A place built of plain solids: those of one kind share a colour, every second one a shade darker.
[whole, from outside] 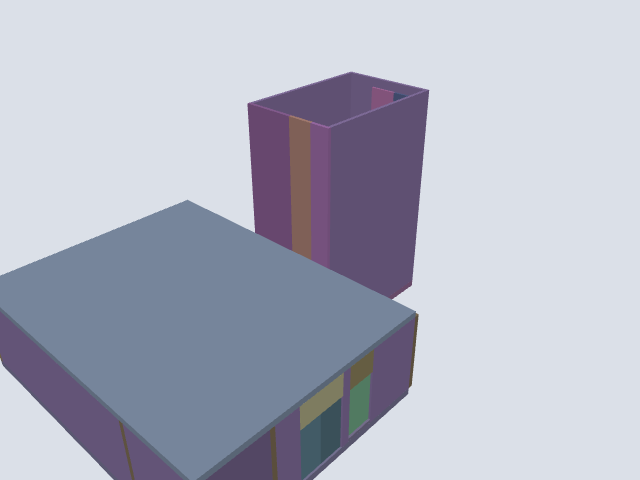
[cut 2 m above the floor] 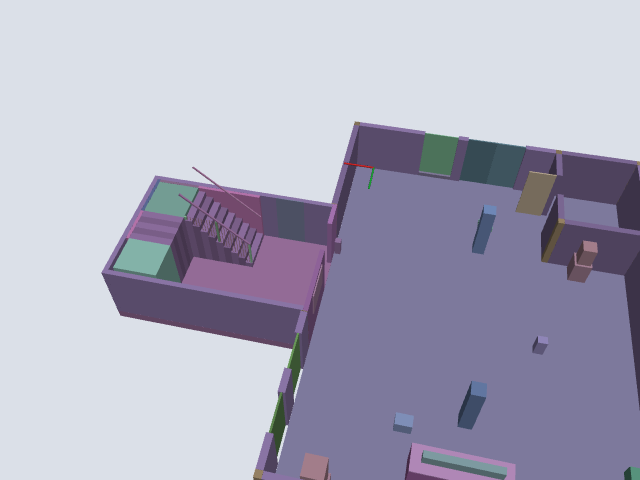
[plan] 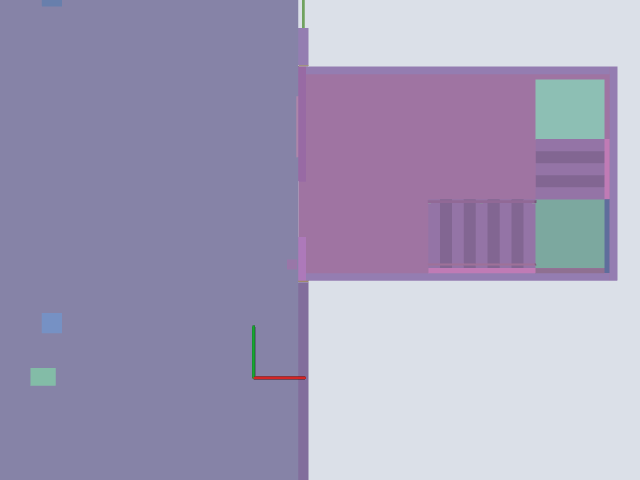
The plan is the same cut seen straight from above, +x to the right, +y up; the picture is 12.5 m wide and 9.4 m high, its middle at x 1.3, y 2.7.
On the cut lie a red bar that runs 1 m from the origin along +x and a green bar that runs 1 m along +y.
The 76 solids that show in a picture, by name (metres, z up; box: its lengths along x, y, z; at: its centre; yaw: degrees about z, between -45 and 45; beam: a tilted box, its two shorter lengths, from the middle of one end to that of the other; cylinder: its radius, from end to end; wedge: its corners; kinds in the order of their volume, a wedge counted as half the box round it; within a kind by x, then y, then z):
{
 "wall_1": {"box": [0.2, 3.1, 3.4], "at": [-8.88, -0.58, 1.7]},
 "wall_2": {"box": [0.2, 9.5, 3.4], "at": [-8.88, 5.92, 1.7]},
 "wall_3": {"box": [2.5, 0.2, 3.4], "at": [-7.53, -2.23, 1.7]},
 "wall_4": {"box": [2.5, 0.2, 3.4], "at": [-7.53, 1.07, 1.7]},
 "wall_5": {"box": [0.2, 1.1, 3.4], "at": [-6.17, -1.58, 1.7]},
 "wall_6": {"box": [0.2, 1.1, 3.4], "at": [-6.17, 0.42, 1.7]},
 "wall_7": {"box": [1.02, 0.2, 3.4], "at": [-5.57, -2.23, 1.7]},
 "wall_8": {"box": [0.35, 0.2, 3.4], "at": [-2.88, -2.23, 1.7]},
 "wall_9": {"box": [2.38, 0.2, 3.4], "at": [-0.32, -2.23, 1.7]},
 "wall_10": {"box": [2.18, 0.2, 3.4], "at": [-0.22, 10.77, 1.7]},
 "wall_11": {"box": [0.2, 4.0, 3.4], "at": [0.97, -0.13, 1.7]},
 "wall_12": {"box": [0.2, 0.73, 3.4], "at": [0.97, 6.49, 1.7]},
 "wall_13": {"box": [0.2, 0.7, 3.4], "at": [0.97, 8.3, 1.7]},
 "wall_14": {"box": [0.2, 0.92, 3.4], "at": [0.97, 10.21, 1.7]},
 "wall_15": {"box": [5.95, 0.15, 9.41], "at": [4.0, 1.98, 4.7]},
 "wall_16": {"box": [5.95, 0.16, 9.41], "at": [4.0, 6.02, 4.7]},
 "wall_17": {"box": [0.15, 4.2, 9.41], "at": [7.05, 4.0, 4.7]},
 "lobby_floor_slab_1": {"box": [9.85, 13.2, 0.3], "at": [-4.05, 4.27, -0.15]},
 "lobby_ceiling_slab_1": {"box": [9.85, 13.2, 0.25], "at": [-4.05, 4.27, 3.52]},
 "landing_slab_1": {"box": [1.36, 1.35, 2.07], "at": [6.19, 2.83, 1.04]},
 "landing_slab_2": {"box": [1.35, 1.17, 3.31], "at": [6.2, 5.26, 1.66]},
 "floor_slab_1": {"box": [6.25, 4.2, 0.3], "at": [4.0, 4.0, -0.15]},
 "tread_slab_1": {"box": [0.24, 1.35, 0.21], "at": [3.54, 2.83, 0.1]},
 "tread_slab_2": {"box": [0.24, 1.35, 0.41], "at": [3.77, 2.83, 0.21]},
 "tread_slab_3": {"box": [0.24, 1.35, 0.62], "at": [4.0, 2.83, 0.31]},
 "tread_slab_4": {"box": [0.24, 1.35, 0.82], "at": [4.24, 2.83, 0.41]},
 "tread_slab_5": {"box": [0.24, 1.35, 1.03], "at": [4.47, 2.83, 0.52]},
 "tread_slab_6": {"box": [0.24, 1.35, 1.24], "at": [4.7, 2.83, 0.62]},
 "tread_slab_7": {"box": [0.24, 1.35, 1.45], "at": [4.94, 2.83, 0.72]},
 "tread_slab_8": {"box": [0.24, 1.35, 1.65], "at": [5.17, 2.83, 0.83]},
 "tread_slab_9": {"box": [0.24, 1.35, 1.86], "at": [5.4, 2.83, 0.93]},
 "tread_slab_10": {"box": [1.35, 0.24, 2.28], "at": [6.2, 3.61, 1.14]},
 "tread_slab_11": {"box": [1.35, 0.24, 2.48], "at": [6.2, 3.85, 1.24]},
 "tread_slab_12": {"box": [1.35, 0.24, 2.69], "at": [6.2, 4.09, 1.35]},
 "tread_slab_13": {"box": [1.35, 0.24, 2.89], "at": [6.2, 4.32, 1.45]},
 "tread_slab_14": {"box": [1.35, 0.24, 3.1], "at": [6.2, 4.56, 1.55]},
 "wall_cheek_1": {"box": [0.15, 0.86, 9.41], "at": [0.95, 2.33, 4.7]},
 "wall_cheek_2": {"box": [0.15, 2.26, 9.41], "at": [0.95, 4.97, 4.7]},
 "wall_wall_1": {"box": [2.1, 0.1, 9.02], "at": [4.47, 2.1, 4.51]},
 "wall_wall_2": {"box": [0.1, 1.18, 9.02], "at": [6.92, 4.09, 4.51]},
 "lobby_desk_body_1": {"box": [2.6, 0.75, 1.1], "at": [-3.8, 9.25, 0.55]},
 "wall_land_far_wall_1": {"box": [0.1, 1.45, 9.02], "at": [6.92, 2.78, 4.51]},
 "wall_land_wall_1": {"box": [1.35, 0.1, 9.02], "at": [6.2, 2.1, 4.51]},
 "wall_head_1": {"box": [0.15, 1.08, 7.33], "at": [0.95, 3.3, 5.74]},
 "lobby_column_shaft_1": {"box": [0.4, 0.4, 3.4], "at": [-3.95, 1.07, 1.7]},
 "lobby_column_shaft_2": {"box": [0.4, 0.4, 3.4], "at": [-3.95, 7.47, 1.7]},
 "wallpost_1": {"box": [0.2, 0.2, 3.4], "at": [-8.88, 1.07, 1.7]},
 "wallpost_2": {"box": [0.2, 0.2, 3.4], "at": [-6.17, -2.23, 1.7]},
 "wallpost_3": {"box": [0.2, 0.2, 3.4], "at": [-6.17, 1.07, 1.7]},
 "wallpost_4": {"box": [0.2, 0.2, 3.4], "at": [0.97, -2.23, 1.7]},
 "wallpost_5": {"box": [0.2, 0.2, 3.4], "at": [0.97, 10.77, 1.7]},
 "lobby_seats_seat_1": {"box": [0.6, 2.4, 0.45], "at": [-8.47, 9.19, 0.22]},
 "lobby_planter_plant_1": {"box": [0.43, 0.43, 0.7], "at": [-7.19, 1.5, 1.15]},
 "lobby_planter_plant_2": {"box": [0.58, 0.58, 1.2], "at": [-0.26, 10.27, 1.25]},
 "wall_head_lobby_entrance_1": {"box": [2.0, 0.2, 1.0], "at": [-4.06, -2.23, 2.9]},
 "lobby_lift_leaf_1": {"box": [0.06, 1.1, 2.1], "at": [0.97, 7.4, 1.05]},
 "lobby_lift_leaf_2": {"box": [0.06, 1.1, 2.1], "at": [0.97, 9.2, 1.05]},
 "lobby_planter_box_1": {"box": [0.55, 0.55, 0.8], "at": [-7.19, 1.5, 0.4]},
 "lobby_entrance_leaf_1": {"box": [1.0, 0.05, 2.4], "at": [-4.56, -2.23, 1.2]},
 "lobby_entrance_leaf_2": {"box": [1.0, 0.05, 2.4], "at": [-3.56, -2.23, 1.2]},
 "wall_head_lobby_glazing_1": {"box": [1.2, 0.2, 1.0], "at": [-2.11, -2.23, 2.9]},
 "lobby_desk_screen_1": {"box": [2.04, 0.19, 0.35], "at": [-3.8, 9.25, 1.31]},
 "lobby_office_door_leaf_1": {"box": [0.9, 0.05, 2.1], "at": [-5.62, -1.0, 1.05]},
 "door_leaf_1": {"box": [0.94, 0.045, 2.06], "at": [2.42, 2.03, 1.03]},
 "lobby_glazing_pane_1": {"box": [1.2, 0.03, 2.25], "at": [-2.11, -2.23, 1.27]},
 "lobby_parcel_box_1": {"box": [0.5, 0.35, 0.45], "at": [-2.25, 7.99, 0.22]},
 "lobby_desk_counter_1": {"box": [2.6, 0.75, 0.04], "at": [-3.8, 9.25, 1.12]},
 "lobby_wet_floor_sign_body_1": {"box": [0.3, 0.25, 0.62], "at": [-5.94, 4.7, 0.31]},
 "lobby_board_panel_1": {"box": [0.04, 1.2, 0.9], "at": [0.85, 4.92, 1.45]},
 "wall_sill_lobby_glazing_1": {"box": [1.2, 0.2, 0.15], "at": [-2.11, -2.23, 0.07]},
 "lobby_left_box_1": {"box": [0.5, 0.35, 0.2], "at": [-4.12, 0.02, 0.1]},
 "lobby_extinguisher_body_1": {"box": [0.2, 0.2, 0.6], "at": [0.76, 2.22, 0.3]},
 "rail_top_1": {"beam": [0.06, 0.06], "from": [3.42, 3.45, 1.14], "to": [5.52, 3.45, 3.0]},
 "posts_1": {"box": [0.06, 0.06, 0.96], "at": [3.45, 3.45, 0.69]},
 "posts_2": {"box": [0.06, 0.06, 1.04], "at": [4.47, 3.45, 1.55]},
 "handrail_rail_1": {"beam": [0.045, 0.045], "from": [3.42, 2.22, 1.14], "to": [5.52, 2.22, 3.0]}
}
